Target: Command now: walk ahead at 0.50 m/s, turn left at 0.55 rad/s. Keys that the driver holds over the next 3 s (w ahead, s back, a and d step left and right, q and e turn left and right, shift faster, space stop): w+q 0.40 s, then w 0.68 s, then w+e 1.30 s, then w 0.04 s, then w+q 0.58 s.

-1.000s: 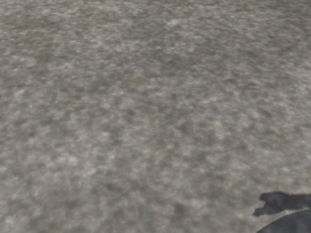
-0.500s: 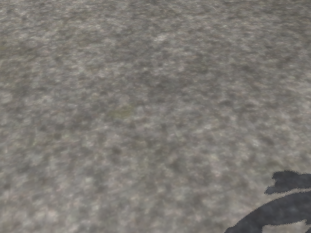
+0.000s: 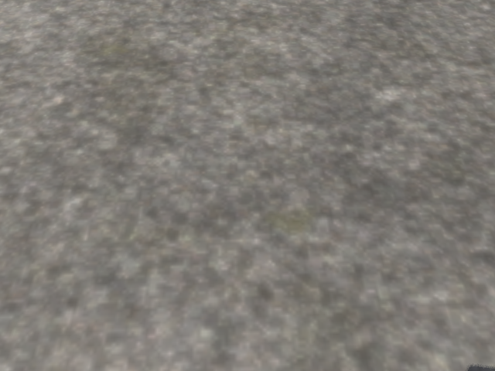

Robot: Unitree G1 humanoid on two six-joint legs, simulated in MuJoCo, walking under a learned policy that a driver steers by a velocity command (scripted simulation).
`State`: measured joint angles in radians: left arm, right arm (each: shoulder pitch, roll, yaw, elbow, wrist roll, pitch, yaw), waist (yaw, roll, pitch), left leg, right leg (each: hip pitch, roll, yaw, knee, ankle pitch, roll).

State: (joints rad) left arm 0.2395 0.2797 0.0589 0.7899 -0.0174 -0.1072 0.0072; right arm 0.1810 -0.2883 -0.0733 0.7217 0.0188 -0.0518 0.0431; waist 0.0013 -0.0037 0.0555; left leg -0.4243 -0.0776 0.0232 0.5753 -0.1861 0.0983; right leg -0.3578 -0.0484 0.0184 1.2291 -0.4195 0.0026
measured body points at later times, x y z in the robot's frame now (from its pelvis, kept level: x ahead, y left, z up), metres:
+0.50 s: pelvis +0.28 -0.03 +0.01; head +0.31 -0.03 +0.46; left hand +0.37 +0.27 -0.08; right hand +0.44 -0.28 -0.11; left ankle +0.15 +0.06 -0.64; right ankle +0.37 -0.12 -0.73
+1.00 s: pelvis +0.51 +0.10 +0.01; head +0.53 +0.12 +0.46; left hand +0.47 +0.38 -0.12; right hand +0.75 -0.09 -0.07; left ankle +0.53 +0.20 -0.73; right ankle +0.47 -0.07 -0.64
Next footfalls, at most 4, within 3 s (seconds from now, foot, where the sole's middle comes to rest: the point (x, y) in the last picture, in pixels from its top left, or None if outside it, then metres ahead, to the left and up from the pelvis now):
0.38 right None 0.40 -0.11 -0.76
0.88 left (175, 322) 0.56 0.22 -0.76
1.42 right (231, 213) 0.92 0.08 -0.76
1.90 left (169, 152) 1.17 0.30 -0.76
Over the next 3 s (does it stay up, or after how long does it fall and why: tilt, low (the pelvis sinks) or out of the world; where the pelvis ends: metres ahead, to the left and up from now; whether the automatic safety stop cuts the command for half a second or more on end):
stays up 1.59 0.02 -0.01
